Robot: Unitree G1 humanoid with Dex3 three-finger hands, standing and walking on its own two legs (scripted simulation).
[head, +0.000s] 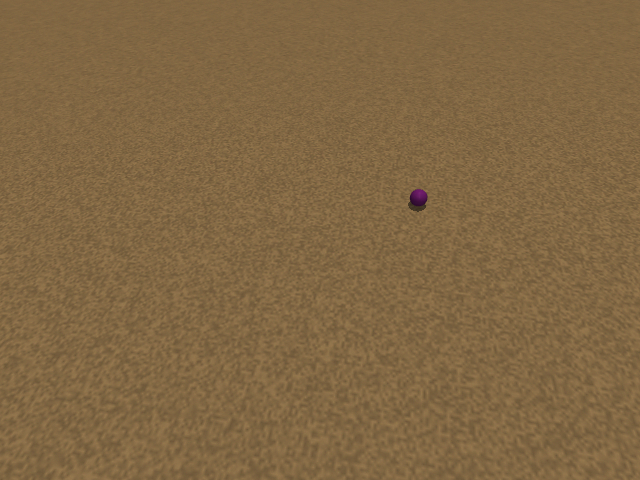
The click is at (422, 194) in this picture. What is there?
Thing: free ball
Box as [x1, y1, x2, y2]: [410, 189, 427, 205]
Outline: 416,189 411,193 410,200 415,205 421,205 425,202 427,197 423,190
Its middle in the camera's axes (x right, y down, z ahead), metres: +0.45 -0.20 +1.80
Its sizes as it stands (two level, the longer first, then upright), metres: 0.079 0.079 0.079
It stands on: the floor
